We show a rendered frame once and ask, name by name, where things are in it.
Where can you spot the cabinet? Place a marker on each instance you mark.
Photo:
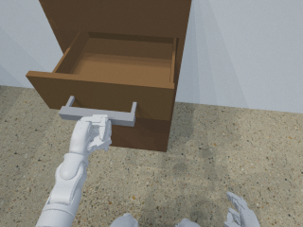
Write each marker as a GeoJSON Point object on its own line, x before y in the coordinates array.
{"type": "Point", "coordinates": [157, 18]}

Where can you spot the robot left forearm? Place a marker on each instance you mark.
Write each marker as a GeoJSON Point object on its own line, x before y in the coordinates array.
{"type": "Point", "coordinates": [63, 202]}

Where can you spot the handle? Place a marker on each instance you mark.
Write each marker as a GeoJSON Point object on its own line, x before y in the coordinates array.
{"type": "Point", "coordinates": [117, 118]}

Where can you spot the robot right hand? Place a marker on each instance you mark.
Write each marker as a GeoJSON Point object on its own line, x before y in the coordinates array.
{"type": "Point", "coordinates": [246, 217]}

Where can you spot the robot left shin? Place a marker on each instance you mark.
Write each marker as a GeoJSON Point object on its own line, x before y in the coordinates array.
{"type": "Point", "coordinates": [127, 215]}

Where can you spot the drawer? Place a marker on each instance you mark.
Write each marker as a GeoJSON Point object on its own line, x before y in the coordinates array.
{"type": "Point", "coordinates": [111, 71]}

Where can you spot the robot left hand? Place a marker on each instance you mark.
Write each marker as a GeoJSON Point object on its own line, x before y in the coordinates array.
{"type": "Point", "coordinates": [98, 128]}

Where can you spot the robot left thigh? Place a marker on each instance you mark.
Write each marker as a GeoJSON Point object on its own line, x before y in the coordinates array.
{"type": "Point", "coordinates": [125, 221]}

